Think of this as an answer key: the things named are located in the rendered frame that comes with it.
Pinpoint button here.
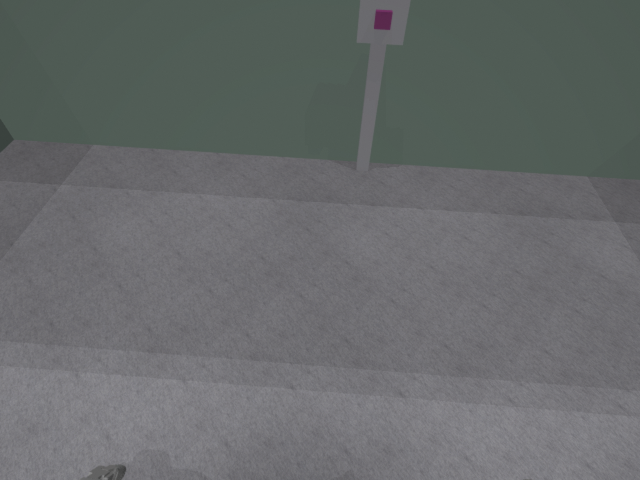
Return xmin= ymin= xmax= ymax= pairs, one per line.
xmin=374 ymin=10 xmax=393 ymax=30

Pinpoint panel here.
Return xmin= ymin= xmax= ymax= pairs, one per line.
xmin=357 ymin=0 xmax=411 ymax=171

